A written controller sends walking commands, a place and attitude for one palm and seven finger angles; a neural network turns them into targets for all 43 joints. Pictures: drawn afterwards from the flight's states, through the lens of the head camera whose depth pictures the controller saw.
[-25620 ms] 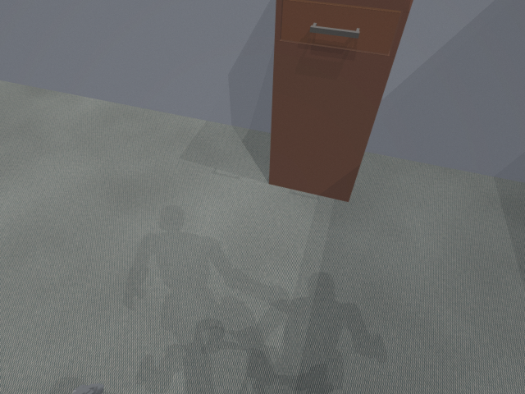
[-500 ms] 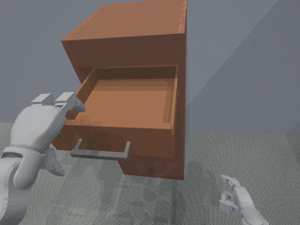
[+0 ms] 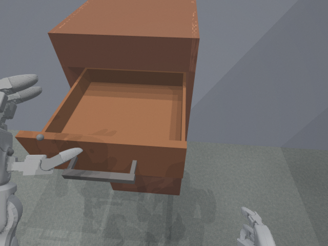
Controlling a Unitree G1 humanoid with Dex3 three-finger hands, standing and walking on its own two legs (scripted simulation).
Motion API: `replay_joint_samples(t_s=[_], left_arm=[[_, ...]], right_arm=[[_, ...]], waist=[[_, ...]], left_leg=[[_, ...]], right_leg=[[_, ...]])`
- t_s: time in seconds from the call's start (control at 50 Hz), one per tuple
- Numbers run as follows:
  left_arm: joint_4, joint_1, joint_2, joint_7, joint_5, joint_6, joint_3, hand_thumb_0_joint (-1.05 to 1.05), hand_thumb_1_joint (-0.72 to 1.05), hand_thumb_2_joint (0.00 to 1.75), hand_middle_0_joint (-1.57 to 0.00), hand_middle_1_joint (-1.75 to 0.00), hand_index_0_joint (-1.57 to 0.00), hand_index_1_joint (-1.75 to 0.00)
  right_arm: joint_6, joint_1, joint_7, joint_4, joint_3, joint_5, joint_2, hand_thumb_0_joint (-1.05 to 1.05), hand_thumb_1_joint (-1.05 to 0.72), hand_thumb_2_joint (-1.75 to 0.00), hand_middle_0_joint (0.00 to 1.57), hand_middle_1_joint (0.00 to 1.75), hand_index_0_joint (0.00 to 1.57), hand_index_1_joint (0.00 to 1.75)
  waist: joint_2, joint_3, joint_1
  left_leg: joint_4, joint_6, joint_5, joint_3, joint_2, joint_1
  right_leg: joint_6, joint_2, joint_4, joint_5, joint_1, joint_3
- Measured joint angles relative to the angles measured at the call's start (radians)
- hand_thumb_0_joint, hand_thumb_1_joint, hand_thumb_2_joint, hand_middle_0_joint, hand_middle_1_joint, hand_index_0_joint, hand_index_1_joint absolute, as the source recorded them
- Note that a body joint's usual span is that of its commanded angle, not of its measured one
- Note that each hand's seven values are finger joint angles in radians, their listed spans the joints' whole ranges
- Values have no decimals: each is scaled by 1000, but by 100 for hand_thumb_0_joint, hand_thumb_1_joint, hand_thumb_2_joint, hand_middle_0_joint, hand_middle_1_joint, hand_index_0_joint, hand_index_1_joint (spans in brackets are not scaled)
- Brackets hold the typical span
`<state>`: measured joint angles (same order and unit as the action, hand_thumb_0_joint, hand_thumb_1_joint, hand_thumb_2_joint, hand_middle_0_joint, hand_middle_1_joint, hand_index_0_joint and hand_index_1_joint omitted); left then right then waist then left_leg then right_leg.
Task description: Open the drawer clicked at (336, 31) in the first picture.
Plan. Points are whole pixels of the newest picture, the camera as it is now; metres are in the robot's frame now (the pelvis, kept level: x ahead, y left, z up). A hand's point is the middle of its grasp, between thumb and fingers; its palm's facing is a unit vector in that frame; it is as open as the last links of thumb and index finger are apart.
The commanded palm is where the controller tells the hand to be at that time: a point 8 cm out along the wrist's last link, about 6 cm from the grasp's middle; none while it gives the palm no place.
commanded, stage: draw the hand back to the body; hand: left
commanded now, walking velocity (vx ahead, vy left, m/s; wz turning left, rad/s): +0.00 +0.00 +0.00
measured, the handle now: (101, 169) +0.26 +0.19 +0.07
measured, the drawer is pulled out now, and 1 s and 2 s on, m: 0.30 0.30 0.30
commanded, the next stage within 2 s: step back with the hand held close in 0.60 s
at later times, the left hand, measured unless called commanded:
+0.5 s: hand (12, 146) +0.18 +0.25 +0.25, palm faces +0.54 -0.77 -0.34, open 7.9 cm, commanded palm +0.13 +0.29 +0.25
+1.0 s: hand (15, 163) +0.17 +0.24 +0.23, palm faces +0.43 -0.74 -0.52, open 7.4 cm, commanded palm +0.09 +0.29 +0.25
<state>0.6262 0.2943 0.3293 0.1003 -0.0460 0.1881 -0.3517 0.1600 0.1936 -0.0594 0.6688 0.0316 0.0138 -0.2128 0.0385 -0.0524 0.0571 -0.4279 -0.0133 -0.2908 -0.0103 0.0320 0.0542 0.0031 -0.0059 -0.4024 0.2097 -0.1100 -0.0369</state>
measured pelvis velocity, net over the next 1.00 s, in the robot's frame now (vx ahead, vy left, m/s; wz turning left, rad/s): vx -0.03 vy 0.01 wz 0.01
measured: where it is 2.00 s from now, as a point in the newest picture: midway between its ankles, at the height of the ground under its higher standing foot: outside the picture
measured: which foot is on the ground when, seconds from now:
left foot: down 0.00-1.00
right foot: down 0.00-1.00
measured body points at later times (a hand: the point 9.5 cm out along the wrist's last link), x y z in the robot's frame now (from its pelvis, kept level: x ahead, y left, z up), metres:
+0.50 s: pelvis +0.00 +0.00 +0.00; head -0.02 -0.01 +0.45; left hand +0.15 +0.29 +0.27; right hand +0.21 -0.20 -0.07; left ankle -0.03 +0.12 -0.74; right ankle +0.01 -0.12 -0.74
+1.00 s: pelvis -0.03 +0.01 -0.01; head -0.01 +0.01 +0.44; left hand +0.14 +0.28 +0.26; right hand +0.15 -0.24 -0.08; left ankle -0.03 +0.12 -0.74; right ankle +0.01 -0.12 -0.74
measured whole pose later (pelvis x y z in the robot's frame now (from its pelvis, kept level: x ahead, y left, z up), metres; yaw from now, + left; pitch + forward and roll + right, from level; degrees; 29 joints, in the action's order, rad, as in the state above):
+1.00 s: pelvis -0.03 +0.01 -0.01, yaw +1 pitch +1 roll -1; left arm 0.70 0.52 0.45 0.12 -0.05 0.22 -0.51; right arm 0.06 0.18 -0.08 0.57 -0.03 -0.01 -0.25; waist 0.03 -0.02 -0.01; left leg -0.53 0.00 -0.27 -0.01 0.01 0.27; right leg 0.02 -0.03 -0.46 0.17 -0.31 -0.04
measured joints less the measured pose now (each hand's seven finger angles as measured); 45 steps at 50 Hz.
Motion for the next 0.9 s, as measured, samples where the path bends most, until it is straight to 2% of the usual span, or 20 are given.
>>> replay_joint_samples(t_s=[0.08, 0.2, 0.34, 0.48, 0.7, 0.74, 0.8, 0.9], left_arm=[[20, 48, 22, -6, -3, 3, -15, 0, 4, 53, -27, -85, -27, -85], [19, 69, 41, -5, -7, -4, -51, 0, 24, 62, -26, -72, -25, -72], [-6, 67, 39, 2, -16, -20, -87, 0, 49, 73, -24, -56, -24, -56], [-11, 55, 14, 8, -16, -39, -73, 1, 72, 83, -22, -41, -22, -41], [-14, 52, 23, 9, -18, -44, -72, 1, 87, 89, -21, -31, -21, -31], [-14, 62, 27, 6, -19, -37, -83, 1, 88, 90, -21, -31, -21, -31], [-5, 91, 44, 2, -15, -7, -116, 1, 88, 90, -21, -30, -21, -31], [36, 153, 77, 8, -7, 27, -134, 1, 89, 90, -21, -30, -21, -30]], right_arm=[[-1, -1, 2, -4, -13, -2, -7, 2, -90, -90, 20, 30, 21, 30], [-7, -15, 1, -17, -21, -8, -5, 2, -90, -90, 20, 30, 20, 30], [-19, -35, -2, -25, -13, -11, 10, 2, -90, -90, 20, 30, 20, 30], [-19, -40, -2, -24, -5, -8, 15, 2, -90, -90, 20, 30, 21, 30], [-21, -30, -6, -21, -7, -9, 13, 2, -90, -90, 20, 30, 21, 30], [-28, -27, -4, -25, -5, -12, 10, 2, -90, -90, 20, 30, 21, 30], [-53, -27, -1, -51, -4, -18, -2, 2, -90, -90, 20, 30, 21, 30], [-79, -28, -7, -78, -30, -21, -28, 2, -90, -90, 20, 30, 21, 30]], waist=[[4, 8, -5], [14, 18, 3], [19, 25, 18], [19, 26, 28], [18, 21, 22], [19, 28, 14], [19, 50, -15], [10, 49, -48]], left_leg=[[-4, 4, -8, -6, -2, 3], [-8, 7, -12, -7, -5, 8], [-8, 7, -10, -2, -6, 10], [-11, 6, -6, 7, -7, 10], [-15, -2, 0, 9, 0, 8], [-20, -3, 1, 11, 3, 22], [-51, -1, -1, 22, 7, 90], [-78, 7, 10, 19, -4, 175]], right_leg=[[5, -2, -1, 4, -4, 6], [9, -5, -2, 6, -7, 7], [9, -6, 2, 4, -5, 2], [7, -7, 0, 3, -1, -6], [-1, 0, -4, -3, 0, -9], [-2, 2, -4, -5, -10, -11], [-2, 5, -4, -16, -61, -22], [6, -6, -22, -33, -141, -17]])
